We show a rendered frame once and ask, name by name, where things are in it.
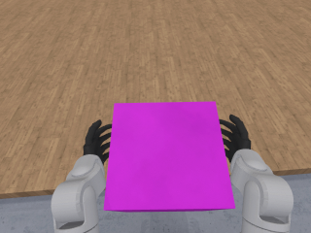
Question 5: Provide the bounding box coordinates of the right robot forearm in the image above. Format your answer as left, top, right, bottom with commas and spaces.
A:
229, 149, 294, 233

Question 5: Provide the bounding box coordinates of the carton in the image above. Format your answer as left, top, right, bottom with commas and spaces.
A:
103, 101, 235, 213

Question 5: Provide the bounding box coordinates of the left robot hand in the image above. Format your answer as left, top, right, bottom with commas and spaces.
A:
83, 119, 113, 165

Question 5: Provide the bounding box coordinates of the left robot forearm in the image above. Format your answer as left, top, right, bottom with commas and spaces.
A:
51, 154, 106, 233

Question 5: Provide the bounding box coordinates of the right robot hand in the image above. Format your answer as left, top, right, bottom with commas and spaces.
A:
219, 115, 252, 164

